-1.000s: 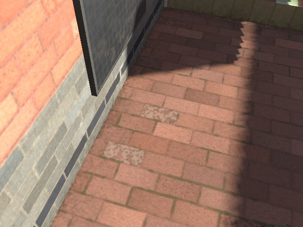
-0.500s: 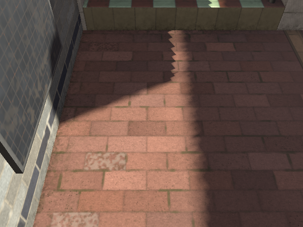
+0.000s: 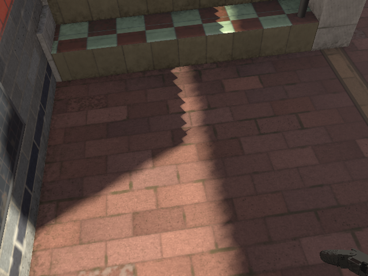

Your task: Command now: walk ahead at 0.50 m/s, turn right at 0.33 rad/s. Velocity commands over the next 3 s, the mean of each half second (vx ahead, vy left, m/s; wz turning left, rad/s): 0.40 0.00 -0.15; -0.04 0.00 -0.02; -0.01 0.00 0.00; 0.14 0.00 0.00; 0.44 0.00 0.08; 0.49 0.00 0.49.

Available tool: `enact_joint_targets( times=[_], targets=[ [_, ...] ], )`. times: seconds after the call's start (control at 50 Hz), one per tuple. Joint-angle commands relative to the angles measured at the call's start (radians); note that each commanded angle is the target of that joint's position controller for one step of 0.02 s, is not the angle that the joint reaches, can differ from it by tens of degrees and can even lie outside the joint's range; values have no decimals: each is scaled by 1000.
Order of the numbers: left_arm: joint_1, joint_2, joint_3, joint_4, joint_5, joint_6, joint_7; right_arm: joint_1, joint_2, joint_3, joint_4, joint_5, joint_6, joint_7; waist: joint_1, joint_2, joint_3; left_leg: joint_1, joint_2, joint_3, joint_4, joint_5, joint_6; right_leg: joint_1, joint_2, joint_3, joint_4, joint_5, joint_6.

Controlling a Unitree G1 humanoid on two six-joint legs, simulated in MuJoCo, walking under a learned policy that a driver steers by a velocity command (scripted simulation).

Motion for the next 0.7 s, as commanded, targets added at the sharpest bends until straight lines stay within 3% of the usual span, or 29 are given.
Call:
enact_joint_targets(
  times=[0.02,0.04,0.06,0.08,0.1,0.12,0.14,0.16,0.2,0.26,0.3,0.32,0.36,0.42,0.46,0.48,0.5,0.52,0.54,0.56,0.58,0.6,0.62,0.64,0.7],
  targets=[
    [-9,134,35,-32,-3,-7,4,52,-144,-53,-27,-6,-13,-7,-80,-179,-24,190,-20,32,-42,-73,60,-19,-250,142,75,544,-76],
    [-25,111,24,-38,4,-8,1,158,-172,-66,1,-14,-14,-10,-138,-155,-108,362,8,11,-45,-40,98,-54,-195,110,238,614,-50],
    [-3,66,6,-63,29,-14,-2,327,-234,-80,27,-25,-12,-10,-182,-49,-268,636,173,-162,0,14,172,-198,-128,60,518,388,-19],
    [163,1,-11,-52,-8,-29,-10,422,-285,-98,84,-19,1,0,-121,326,-375,913,385,-626,-108,-186,353,-535,27,-13,846,-236,39],
    [129,99,2,-25,-21,-38,-9,398,-184,-76,76,11,1,4,-142,189,-305,879,389,-708,-181,-453,334,-675,-42,38,955,-250,34],
    [-15,142,12,-46,-27,-43,-9,329,-132,-62,56,8,4,-4,-169,86,-153,742,341,-555,-207,-452,292,-720,-86,3,971,-152,31],
    [-87,135,9,-62,-17,-47,-6,263,-120,-52,46,-4,13,-8,-149,7,-71,612,292,-430,-233,-357,269,-700,-136,-54,942,-65,37],
    [-121,123,11,-73,-1,-52,-7,235,-105,-45,52,-6,18,-10,-130,5,-21,534,254,-363,-259,-277,264,-691,-168,-77,881,-3,43],
    [-110,89,8,-70,-1,-53,-12,233,-85,-35,63,-11,17,-12,-101,51,-17,469,197,-266,-297,-170,251,-626,-203,-102,806,51,49],
    [-148,38,-8,-90,6,-46,-13,256,-116,-40,90,10,16,-17,-94,46,1,435,200,-187,-334,-43,277,-644,-223,-142,657,81,76],
    [-218,13,-20,-110,10,-47,-15,264,-142,-45,102,13,21,-22,-110,26,11,420,187,-131,-348,-5,267,-629,-227,-157,508,186,87],
    [-247,4,-24,-115,11,-46,-16,258,-145,-44,107,9,24,-24,-114,23,25,400,174,-90,-335,132,254,-596,-214,-171,435,240,91],
    [-281,-6,-28,-117,22,-50,-23,305,-125,-32,133,12,25,-25,-132,5,11,375,147,-11,-293,360,224,-488,-165,-202,303,375,94],
    [-274,31,-15,-102,19,-51,-30,316,-137,-29,161,20,30,-25,-124,59,-28,422,153,3,-217,387,184,-384,-128,-189,212,455,85],
    [-205,63,2,-74,36,-47,-34,278,-140,-28,168,28,36,-28,-65,43,-66,407,143,-3,-125,339,146,-232,-111,-180,130,500,58],
    [-136,102,18,-44,43,-39,-28,268,-141,-28,166,24,32,-27,-37,32,-103,384,105,9,-47,289,111,-119,-117,-173,115,562,37],
    [-82,171,34,-37,54,-33,-16,293,-116,-18,158,4,27,-26,-27,-72,-169,312,32,55,114,80,57,30,-233,-87,137,1016,0],
    [-75,171,19,-50,81,-18,-7,448,-23,13,181,-5,33,-20,-83,-297,-327,140,-43,42,416,-592,2,262,-484,133,188,1419,-175],
    [-84,69,-15,-51,72,-10,-21,502,-33,17,216,18,53,-19,-85,-285,-440,153,-30,-49,544,-784,-19,222,-532,211,159,1361,-244],
    [-160,45,-23,-57,42,-6,-36,447,-86,3,211,25,77,-23,-90,-200,-354,137,-1,-58,581,-777,-35,106,-474,165,123,1198,-212],
    [-231,50,-20,-64,24,-2,-40,391,-92,-5,203,23,103,-37,-104,-143,-272,107,14,-37,587,-744,-46,21,-432,131,91,1002,-177],
    [-272,75,-13,-67,20,5,-37,353,-100,-15,203,17,132,-57,-103,-128,-195,94,10,-16,605,-701,-60,-83,-415,111,44,848,-165],
    [-286,120,0,-62,26,14,-30,346,-104,-22,201,13,156,-74,-111,-156,-157,118,4,-7,638,-652,-68,-175,-406,103,2,729,-167],
    [-294,137,6,-57,35,23,-22,351,-95,-24,202,11,170,-86,-116,-171,-138,135,-13,5,674,-624,-71,-233,-395,88,-28,654,-174],
    [-317,104,-4,-41,42,34,2,347,-64,-32,203,6,183,-107,-120,-158,-145,152,-38,16,720,-568,-63,-291,-375,33,-58,548,-182]
  ],
)
Next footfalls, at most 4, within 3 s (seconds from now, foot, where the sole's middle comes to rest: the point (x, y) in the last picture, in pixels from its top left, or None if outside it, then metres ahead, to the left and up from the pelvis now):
0.04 left None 0.20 0.13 -0.77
0.48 right None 0.44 -0.13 -0.77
0.92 left None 0.28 0.10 -0.77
1.20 right None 0.27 -0.16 -0.77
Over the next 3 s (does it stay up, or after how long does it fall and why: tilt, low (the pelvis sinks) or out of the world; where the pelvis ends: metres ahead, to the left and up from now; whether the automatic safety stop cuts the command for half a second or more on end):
stays up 0.82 -0.01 -0.02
